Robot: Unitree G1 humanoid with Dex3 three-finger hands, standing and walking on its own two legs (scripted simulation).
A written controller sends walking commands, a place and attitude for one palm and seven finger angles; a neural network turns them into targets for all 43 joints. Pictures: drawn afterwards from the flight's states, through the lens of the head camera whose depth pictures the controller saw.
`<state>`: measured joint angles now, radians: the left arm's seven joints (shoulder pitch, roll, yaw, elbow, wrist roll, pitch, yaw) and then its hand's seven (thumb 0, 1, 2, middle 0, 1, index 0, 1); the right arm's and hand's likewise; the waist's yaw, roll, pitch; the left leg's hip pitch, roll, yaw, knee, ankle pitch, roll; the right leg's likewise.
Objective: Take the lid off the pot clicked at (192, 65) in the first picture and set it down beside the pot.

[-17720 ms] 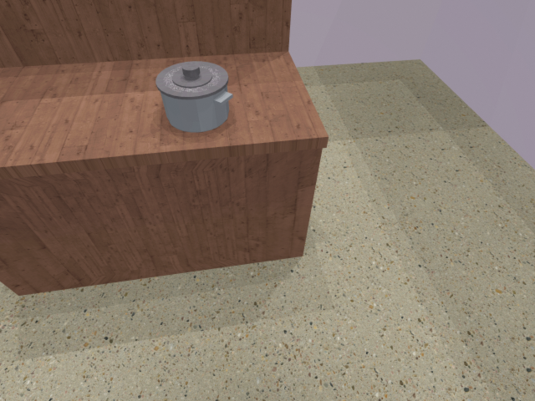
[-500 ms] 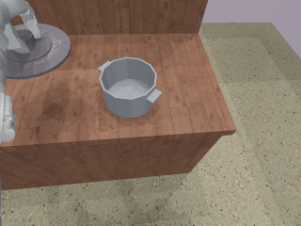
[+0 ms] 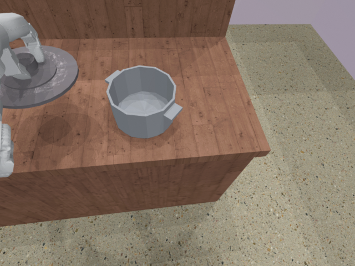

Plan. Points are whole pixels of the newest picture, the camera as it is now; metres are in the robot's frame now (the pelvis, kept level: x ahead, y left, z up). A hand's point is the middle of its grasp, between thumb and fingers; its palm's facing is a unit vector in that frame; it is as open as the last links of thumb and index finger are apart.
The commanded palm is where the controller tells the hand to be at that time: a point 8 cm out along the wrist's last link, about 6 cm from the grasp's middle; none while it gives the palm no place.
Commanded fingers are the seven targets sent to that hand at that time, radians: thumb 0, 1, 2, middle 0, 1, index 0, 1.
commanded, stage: lower the lid onto the table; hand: left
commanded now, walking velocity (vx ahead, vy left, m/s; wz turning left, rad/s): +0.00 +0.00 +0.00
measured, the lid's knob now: (24, 63) +0.53 +0.29 +0.14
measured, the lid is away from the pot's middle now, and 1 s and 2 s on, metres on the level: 0.24 0.23 0.24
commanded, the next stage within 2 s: none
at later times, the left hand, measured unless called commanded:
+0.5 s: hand (18, 74) +0.50 +0.29 +0.13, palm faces -0.43 -0.11 -0.89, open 7.6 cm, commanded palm +0.55 +0.28 +0.19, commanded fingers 0.00 0.66 0.90 -0.93 -1.10 -0.87 -1.08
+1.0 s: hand (30, 81) +0.51 +0.28 +0.11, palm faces -0.44 -0.10 -0.89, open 7.6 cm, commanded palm +0.56 +0.27 +0.16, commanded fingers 0.00 0.66 0.90 -0.93 -1.10 -0.87 -1.08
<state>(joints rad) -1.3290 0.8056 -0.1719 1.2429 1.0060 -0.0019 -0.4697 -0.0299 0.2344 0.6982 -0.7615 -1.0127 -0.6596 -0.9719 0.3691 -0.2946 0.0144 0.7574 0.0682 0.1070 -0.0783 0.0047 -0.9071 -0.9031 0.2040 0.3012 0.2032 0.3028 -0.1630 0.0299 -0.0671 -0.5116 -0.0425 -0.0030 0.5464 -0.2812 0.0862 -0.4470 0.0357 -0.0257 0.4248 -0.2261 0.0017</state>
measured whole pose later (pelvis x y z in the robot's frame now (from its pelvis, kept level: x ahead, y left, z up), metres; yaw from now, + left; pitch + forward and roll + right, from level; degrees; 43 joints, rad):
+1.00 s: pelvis +0.00 +0.02 -0.01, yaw -1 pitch +17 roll -4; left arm -1.27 0.78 -0.13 1.29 1.03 -0.06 -0.38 -0.03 0.24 0.70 -0.76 -1.01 -0.66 -0.97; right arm 0.41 -0.28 0.01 0.76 0.05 0.11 -0.09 0.00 -0.91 -0.90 0.21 0.30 0.20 0.30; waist -0.18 0.04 -0.09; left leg -0.62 -0.04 0.01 0.64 -0.32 0.10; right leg -0.55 0.04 -0.02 0.50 -0.25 0.01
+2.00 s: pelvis +0.00 +0.01 -0.03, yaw -3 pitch +22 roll -6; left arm -1.18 0.85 -0.07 1.28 1.04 -0.11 -0.34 -0.03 0.24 0.70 -0.76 -1.01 -0.65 -0.97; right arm 0.41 -0.27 0.04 0.73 0.05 0.14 -0.12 0.00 -0.91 -0.90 0.21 0.30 0.21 0.30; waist -0.21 0.04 -0.10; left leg -0.78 -0.01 0.01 0.79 -0.39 0.10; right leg -0.70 0.07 -0.02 0.62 -0.30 0.02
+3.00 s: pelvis -0.02 +0.02 -0.04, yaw -2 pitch +22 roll -7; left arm -1.12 0.79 -0.06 1.26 1.07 -0.07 -0.26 -0.01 0.29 0.67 -0.70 -1.03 -0.60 -0.99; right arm 0.40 -0.25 0.03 0.71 0.03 0.17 -0.08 0.00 -0.90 -0.90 0.21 0.30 0.21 0.30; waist -0.21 0.05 -0.11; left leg -0.88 -0.01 -0.02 0.89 -0.40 0.10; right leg -0.79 0.07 -0.05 0.71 -0.31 0.01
